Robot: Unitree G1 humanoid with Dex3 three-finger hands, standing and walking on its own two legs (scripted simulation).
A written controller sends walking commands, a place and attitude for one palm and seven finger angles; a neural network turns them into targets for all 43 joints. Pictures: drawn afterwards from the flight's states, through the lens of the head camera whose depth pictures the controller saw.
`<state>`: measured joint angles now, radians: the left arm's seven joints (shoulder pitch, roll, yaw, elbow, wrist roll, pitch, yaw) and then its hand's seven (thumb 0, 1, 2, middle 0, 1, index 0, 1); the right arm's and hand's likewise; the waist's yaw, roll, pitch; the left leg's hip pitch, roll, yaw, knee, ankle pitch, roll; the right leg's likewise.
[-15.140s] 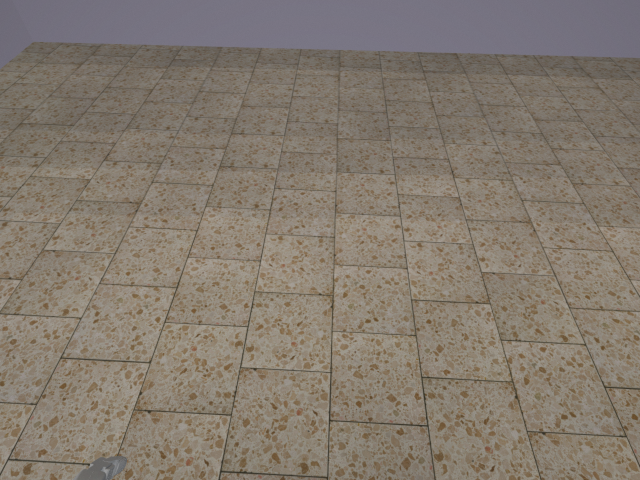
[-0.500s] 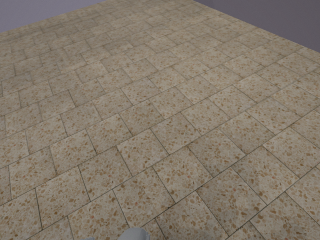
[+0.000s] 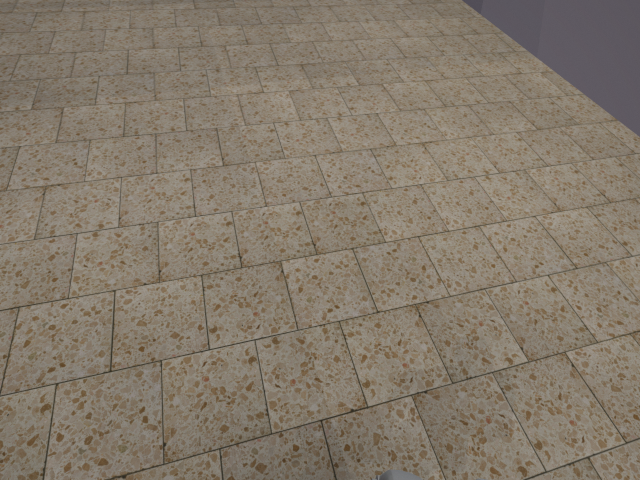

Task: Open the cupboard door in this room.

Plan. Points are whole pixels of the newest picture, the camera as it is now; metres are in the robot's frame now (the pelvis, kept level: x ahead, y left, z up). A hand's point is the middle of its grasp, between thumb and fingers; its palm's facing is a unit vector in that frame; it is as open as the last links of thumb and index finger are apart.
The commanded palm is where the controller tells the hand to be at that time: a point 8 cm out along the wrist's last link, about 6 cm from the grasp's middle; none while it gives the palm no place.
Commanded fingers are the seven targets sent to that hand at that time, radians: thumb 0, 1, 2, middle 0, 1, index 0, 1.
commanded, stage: turn or walk to find it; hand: left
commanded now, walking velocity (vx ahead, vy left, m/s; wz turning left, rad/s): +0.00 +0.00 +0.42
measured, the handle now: out of the picture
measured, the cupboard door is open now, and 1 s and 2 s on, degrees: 0 0 0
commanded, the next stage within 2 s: none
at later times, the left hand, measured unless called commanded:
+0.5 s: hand out of the picture +0.03 +0.14 -0.14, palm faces +0.23 -0.93 -0.28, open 7.3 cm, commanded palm none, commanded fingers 0.00 0.90 0.90 -0.20 -0.30 -0.20 -0.30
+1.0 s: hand out of the picture -0.13 +0.19 -0.18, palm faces +0.49 -0.83 -0.25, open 7.4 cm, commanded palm none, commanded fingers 0.00 0.90 0.90 -0.20 -0.30 -0.20 -0.30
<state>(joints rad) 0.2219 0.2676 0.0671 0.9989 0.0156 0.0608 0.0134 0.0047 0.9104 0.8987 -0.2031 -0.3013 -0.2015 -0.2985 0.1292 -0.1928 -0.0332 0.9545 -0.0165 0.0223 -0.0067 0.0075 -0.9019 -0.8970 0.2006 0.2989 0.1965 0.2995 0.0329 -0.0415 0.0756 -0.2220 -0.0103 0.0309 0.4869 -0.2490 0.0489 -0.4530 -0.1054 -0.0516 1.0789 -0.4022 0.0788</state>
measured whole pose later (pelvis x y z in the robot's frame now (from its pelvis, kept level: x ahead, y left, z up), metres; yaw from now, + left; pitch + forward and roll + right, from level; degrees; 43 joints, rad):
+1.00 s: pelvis -0.06 -0.02 +0.00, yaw +26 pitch -1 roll -1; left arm 0.23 0.27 0.07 1.00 0.01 0.06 0.01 0.00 0.91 0.90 -0.20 -0.30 -0.20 -0.30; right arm 0.11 -0.20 -0.03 0.95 -0.02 0.02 -0.01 0.01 -0.90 -0.90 0.20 0.30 0.20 0.30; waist 0.04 -0.04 0.08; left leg -0.22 -0.01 0.02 0.49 -0.25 0.03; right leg -0.45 -0.11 -0.05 1.07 -0.42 0.08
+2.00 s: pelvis -0.12 -0.06 +0.00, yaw +51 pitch -1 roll -1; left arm 0.20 0.26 0.06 0.98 0.01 0.06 0.01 0.00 0.91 0.90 -0.20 -0.30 -0.20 -0.30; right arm 0.15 -0.19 -0.04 0.96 -0.02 0.02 -0.01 0.01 -0.90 -0.90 0.20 0.30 0.20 0.30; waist 0.02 -0.04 0.07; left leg -0.21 -0.03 0.01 0.45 -0.23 0.05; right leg -0.45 -0.09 -0.04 1.05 -0.40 0.09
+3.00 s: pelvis -0.14 -0.10 +0.00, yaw +77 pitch +0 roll +0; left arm 0.17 0.25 0.06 0.96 0.01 0.05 0.01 0.00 0.91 0.90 -0.20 -0.30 -0.20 -0.30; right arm 0.14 -0.19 -0.04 0.95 -0.02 0.03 0.00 0.01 -0.90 -0.90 0.20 0.30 0.20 0.30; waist 0.01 -0.01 0.08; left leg -0.25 -0.02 -0.03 0.47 -0.22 0.02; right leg -0.41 -0.08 -0.03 0.94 -0.44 0.08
